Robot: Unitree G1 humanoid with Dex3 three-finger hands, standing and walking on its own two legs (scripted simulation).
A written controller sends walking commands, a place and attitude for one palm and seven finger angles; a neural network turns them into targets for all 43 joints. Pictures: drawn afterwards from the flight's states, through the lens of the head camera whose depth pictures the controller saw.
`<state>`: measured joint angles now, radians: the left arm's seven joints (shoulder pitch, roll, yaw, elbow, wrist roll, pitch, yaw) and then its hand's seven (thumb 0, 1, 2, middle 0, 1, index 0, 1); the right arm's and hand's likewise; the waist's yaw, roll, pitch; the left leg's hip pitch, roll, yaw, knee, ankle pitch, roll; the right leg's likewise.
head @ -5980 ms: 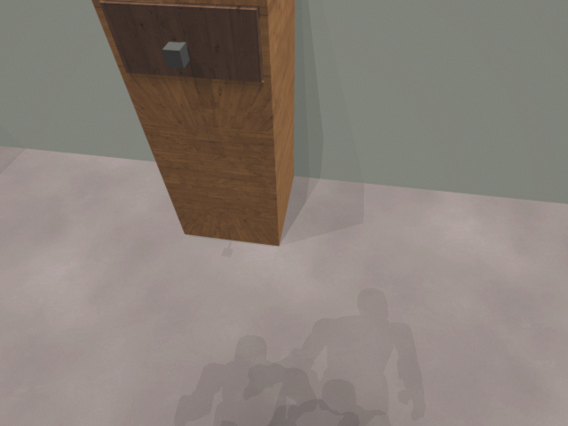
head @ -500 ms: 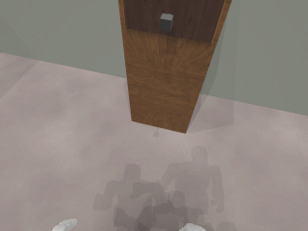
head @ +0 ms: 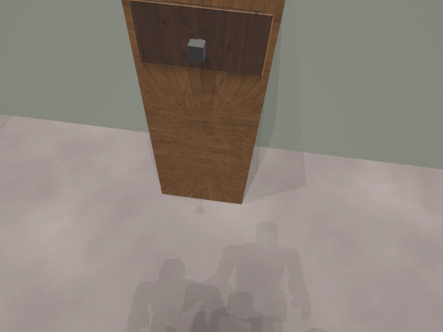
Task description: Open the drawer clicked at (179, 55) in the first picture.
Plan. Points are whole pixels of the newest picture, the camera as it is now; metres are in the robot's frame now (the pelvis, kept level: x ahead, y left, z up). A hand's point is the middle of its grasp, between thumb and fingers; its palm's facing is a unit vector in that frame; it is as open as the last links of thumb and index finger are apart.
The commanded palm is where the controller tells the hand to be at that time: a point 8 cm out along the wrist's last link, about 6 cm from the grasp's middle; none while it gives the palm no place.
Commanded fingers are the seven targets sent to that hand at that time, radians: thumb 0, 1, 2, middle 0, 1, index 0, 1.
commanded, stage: take the last steps up to it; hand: left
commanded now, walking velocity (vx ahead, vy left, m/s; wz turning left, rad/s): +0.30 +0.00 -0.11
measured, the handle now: (198, 47) +0.81 +0.13 +0.10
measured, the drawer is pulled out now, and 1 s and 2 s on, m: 0.01 0.01 0.01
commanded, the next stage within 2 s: come to a stop and stand still in 0.76 s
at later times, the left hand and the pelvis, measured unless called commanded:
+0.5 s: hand (171, 287) +0.24 +0.12 -0.17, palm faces -0.16 -0.97 -0.16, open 7.4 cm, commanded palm none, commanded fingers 0.00 0.90 0.90 -0.20 -0.30 -0.20 -0.30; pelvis +0.12 -0.03 -0.01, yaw -5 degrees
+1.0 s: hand (186, 295) +0.22 +0.09 -0.16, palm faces +0.02 -0.98 -0.18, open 7.3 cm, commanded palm none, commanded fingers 0.00 0.90 0.90 -0.20 -0.30 -0.20 -0.30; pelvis +0.26 -0.07 +0.01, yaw -4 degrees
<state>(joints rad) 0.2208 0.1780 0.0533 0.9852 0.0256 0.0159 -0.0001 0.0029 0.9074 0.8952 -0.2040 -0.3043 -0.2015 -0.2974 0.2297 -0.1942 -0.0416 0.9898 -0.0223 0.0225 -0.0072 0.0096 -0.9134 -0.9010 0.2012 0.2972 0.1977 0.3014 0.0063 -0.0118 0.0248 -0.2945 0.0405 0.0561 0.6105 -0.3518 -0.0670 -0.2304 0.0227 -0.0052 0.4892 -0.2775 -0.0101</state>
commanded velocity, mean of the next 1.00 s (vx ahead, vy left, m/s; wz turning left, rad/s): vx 0.16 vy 0.01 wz -0.02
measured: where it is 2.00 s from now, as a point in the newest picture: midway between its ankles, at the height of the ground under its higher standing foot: outside the picture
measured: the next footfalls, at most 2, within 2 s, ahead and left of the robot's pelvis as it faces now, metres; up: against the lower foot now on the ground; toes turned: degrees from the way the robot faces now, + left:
left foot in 0.02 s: +0.04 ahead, +0.10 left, +0.00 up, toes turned +4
right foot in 0.50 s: +0.21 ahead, -0.13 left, +0.00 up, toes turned -12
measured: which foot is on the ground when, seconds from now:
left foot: up 0.00-0.00, down 0.02-0.52, up 0.54-1.00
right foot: down 0.00-0.02, up 0.04-0.48, down 0.50-1.00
